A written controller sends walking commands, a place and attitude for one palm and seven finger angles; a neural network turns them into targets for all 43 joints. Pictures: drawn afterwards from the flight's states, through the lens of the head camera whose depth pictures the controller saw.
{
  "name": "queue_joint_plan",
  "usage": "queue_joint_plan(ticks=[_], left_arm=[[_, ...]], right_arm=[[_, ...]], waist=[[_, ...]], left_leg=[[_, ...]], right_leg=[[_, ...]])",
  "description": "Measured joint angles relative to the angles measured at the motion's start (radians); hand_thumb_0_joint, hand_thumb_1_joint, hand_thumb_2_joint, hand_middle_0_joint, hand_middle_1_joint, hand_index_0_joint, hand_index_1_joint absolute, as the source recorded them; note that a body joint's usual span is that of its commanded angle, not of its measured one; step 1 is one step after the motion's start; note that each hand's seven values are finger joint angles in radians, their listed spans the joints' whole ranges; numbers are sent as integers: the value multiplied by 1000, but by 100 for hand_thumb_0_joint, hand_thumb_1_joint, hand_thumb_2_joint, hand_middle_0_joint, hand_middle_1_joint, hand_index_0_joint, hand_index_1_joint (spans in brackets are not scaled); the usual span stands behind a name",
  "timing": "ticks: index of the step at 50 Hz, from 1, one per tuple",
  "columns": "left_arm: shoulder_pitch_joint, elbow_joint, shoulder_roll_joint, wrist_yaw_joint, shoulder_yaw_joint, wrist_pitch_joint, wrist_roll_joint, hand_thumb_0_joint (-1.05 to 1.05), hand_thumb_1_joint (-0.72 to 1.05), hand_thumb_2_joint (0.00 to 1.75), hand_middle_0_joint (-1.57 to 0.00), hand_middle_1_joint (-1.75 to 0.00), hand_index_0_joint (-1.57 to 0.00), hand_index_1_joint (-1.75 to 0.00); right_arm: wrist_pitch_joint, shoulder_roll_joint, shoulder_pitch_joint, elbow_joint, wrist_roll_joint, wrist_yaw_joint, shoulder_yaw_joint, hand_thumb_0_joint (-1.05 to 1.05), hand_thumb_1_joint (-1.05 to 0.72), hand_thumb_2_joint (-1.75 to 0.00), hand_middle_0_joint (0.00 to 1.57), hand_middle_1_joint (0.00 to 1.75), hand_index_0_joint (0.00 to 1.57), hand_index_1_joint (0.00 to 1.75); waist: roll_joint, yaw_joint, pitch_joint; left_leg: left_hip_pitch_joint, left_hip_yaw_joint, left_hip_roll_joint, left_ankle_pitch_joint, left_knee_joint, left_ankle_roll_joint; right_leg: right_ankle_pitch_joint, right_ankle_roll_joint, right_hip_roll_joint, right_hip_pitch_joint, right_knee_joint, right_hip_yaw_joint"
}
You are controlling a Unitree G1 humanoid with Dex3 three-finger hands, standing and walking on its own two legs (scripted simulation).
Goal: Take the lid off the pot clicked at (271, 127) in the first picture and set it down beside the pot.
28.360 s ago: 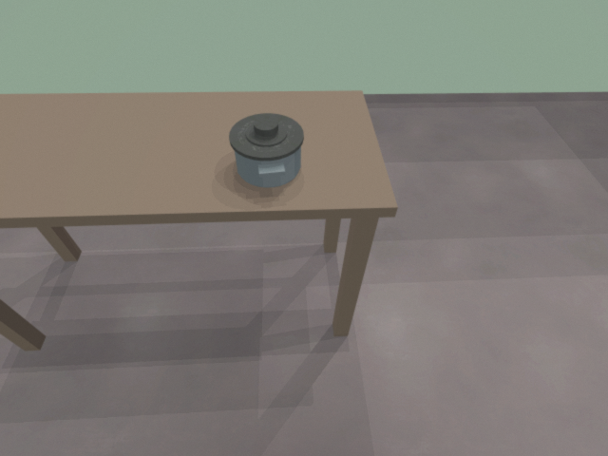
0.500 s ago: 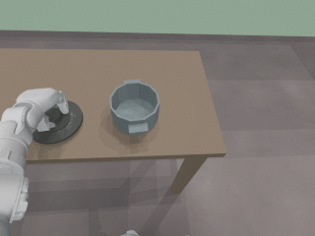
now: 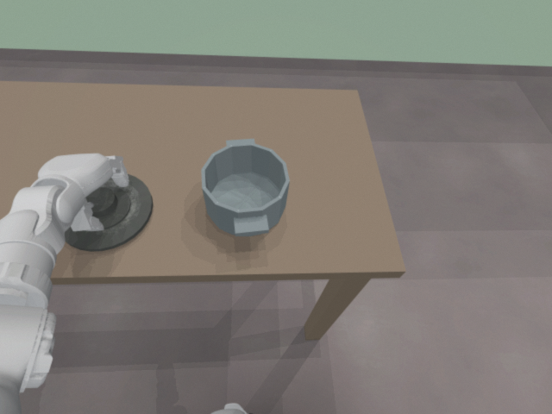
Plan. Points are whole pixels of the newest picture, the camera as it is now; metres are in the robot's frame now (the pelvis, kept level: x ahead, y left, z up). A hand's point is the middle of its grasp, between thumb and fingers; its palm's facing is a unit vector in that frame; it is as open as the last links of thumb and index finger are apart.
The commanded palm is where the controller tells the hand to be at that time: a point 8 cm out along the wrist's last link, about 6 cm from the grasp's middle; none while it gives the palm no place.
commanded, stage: open the fingers wide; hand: left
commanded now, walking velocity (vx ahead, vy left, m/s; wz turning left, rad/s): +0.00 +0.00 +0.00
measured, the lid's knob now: (100, 201) +0.45 +0.29 -0.02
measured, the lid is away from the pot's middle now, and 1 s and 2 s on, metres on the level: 0.24 0.24 0.24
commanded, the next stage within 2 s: raise the empty hand in 0.22 s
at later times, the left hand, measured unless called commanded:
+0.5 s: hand (90, 195) +0.43 +0.29 +0.02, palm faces -0.40 -0.08 -0.91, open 11.0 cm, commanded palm +0.44 +0.28 +0.10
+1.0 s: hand (69, 174) +0.43 +0.29 +0.08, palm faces -0.38 -0.08 -0.92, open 11.0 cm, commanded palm +0.43 +0.29 +0.15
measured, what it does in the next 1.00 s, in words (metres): stands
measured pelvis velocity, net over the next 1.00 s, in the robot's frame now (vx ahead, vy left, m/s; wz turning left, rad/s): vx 0.00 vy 0.00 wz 0.02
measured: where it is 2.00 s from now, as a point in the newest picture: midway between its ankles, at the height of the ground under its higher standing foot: outside the picture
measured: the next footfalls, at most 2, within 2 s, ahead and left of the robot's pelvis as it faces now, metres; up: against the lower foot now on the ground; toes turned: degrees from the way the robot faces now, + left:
none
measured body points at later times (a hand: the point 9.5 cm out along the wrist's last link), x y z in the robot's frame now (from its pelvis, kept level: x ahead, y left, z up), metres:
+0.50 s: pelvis +0.00 +0.00 +0.00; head +0.08 +0.02 +0.45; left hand +0.45 +0.29 +0.07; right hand +0.04 -0.28 -0.12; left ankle +0.01 +0.04 -0.72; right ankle -0.01 -0.15 -0.72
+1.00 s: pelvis +0.00 +0.00 +0.01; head +0.06 +0.00 +0.46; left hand +0.44 +0.29 +0.13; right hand +0.09 -0.27 -0.11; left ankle +0.01 +0.04 -0.72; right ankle -0.01 -0.15 -0.72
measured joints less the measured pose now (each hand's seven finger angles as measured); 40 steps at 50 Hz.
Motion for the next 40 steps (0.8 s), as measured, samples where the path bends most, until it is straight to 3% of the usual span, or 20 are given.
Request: queue_joint_plan(ticks=[26,40], left_arm=[[-15,-11,-3,3,6,25,-8,0,-3,71,-38,-81,-39,-81],[-18,-61,2,-58,-7,38,-37,0,-3,71,-38,-81,-39,-81]], right_arm=[[-6,0,5,-2,2,-3,3,1,-91,-89,20,30,20,30],[5,2,-19,-19,10,3,9,1,-91,-89,20,30,20,30]], waist=[[2,-5,3],[11,8,12]], left_leg=[[32,0,-3,7,-25,0],[109,-4,-13,29,-85,-2]], right_leg=[[8,4,-1,32,-27,4],[26,8,-8,108,-80,3]])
